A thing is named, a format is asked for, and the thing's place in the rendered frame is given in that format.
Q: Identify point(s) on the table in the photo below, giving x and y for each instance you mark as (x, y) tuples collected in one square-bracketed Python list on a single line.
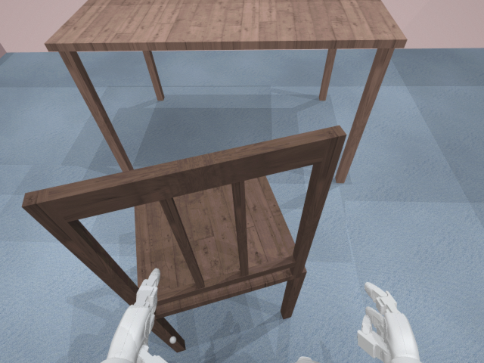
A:
[(184, 25)]

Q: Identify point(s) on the left robot hand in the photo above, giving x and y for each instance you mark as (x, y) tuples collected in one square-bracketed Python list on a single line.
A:
[(136, 324)]

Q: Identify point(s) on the right robot hand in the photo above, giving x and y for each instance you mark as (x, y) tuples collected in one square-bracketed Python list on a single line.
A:
[(394, 337)]

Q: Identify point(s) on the chair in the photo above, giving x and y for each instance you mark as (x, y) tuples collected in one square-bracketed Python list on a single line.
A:
[(209, 223)]

